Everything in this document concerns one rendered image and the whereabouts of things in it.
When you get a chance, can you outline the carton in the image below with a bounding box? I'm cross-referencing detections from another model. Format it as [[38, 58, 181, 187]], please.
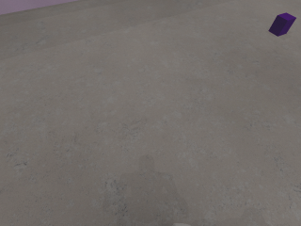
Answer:
[[268, 12, 296, 36]]

